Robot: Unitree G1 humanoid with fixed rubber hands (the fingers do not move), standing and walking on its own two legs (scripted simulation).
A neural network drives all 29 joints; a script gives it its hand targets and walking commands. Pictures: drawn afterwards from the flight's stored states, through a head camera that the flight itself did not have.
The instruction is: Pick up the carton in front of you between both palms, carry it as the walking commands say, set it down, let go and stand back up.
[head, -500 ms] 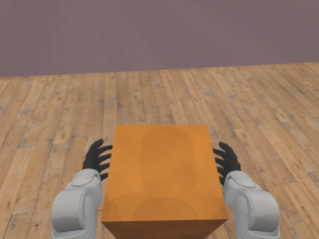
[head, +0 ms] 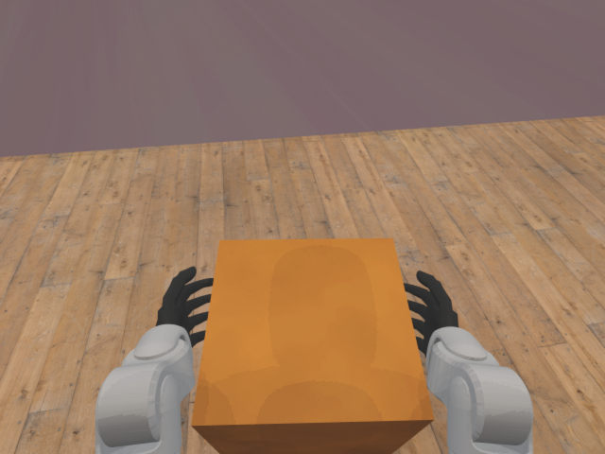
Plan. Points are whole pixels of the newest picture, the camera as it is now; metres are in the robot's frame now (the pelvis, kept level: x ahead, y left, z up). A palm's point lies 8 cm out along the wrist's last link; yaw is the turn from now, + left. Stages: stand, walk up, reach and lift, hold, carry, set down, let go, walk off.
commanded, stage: carry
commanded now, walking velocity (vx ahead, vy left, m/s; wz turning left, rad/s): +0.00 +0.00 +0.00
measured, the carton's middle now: (307, 358) +0.24 +0.00 +0.02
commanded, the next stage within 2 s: hold in 0.86 s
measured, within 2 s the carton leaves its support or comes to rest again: neither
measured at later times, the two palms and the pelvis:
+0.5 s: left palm (186, 356) +0.23 +0.15 +0.05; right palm (431, 358) +0.22 -0.15 +0.05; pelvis -0.03 +0.00 +0.00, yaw +0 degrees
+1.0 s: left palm (196, 351) +0.24 +0.14 +0.04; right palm (432, 352) +0.24 -0.16 +0.04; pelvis -0.04 -0.01 +0.01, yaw -1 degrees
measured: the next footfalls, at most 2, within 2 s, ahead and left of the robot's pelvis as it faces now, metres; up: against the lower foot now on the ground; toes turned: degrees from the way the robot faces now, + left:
none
